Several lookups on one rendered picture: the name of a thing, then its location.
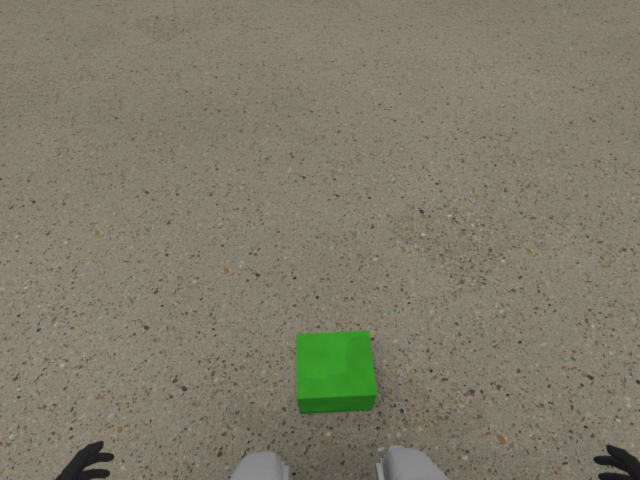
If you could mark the right robot hand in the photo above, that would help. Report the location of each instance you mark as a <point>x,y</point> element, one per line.
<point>622,460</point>

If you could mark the left robot thigh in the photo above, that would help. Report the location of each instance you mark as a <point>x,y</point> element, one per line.
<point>261,466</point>

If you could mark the left robot hand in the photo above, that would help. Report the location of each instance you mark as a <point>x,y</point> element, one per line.
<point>86,457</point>

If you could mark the right robot thigh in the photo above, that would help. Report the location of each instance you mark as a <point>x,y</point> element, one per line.
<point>407,464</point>

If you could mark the carton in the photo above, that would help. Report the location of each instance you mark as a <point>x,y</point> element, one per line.
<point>334,372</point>

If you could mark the robot thigh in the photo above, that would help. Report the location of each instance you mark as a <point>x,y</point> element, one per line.
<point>261,466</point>
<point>407,464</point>

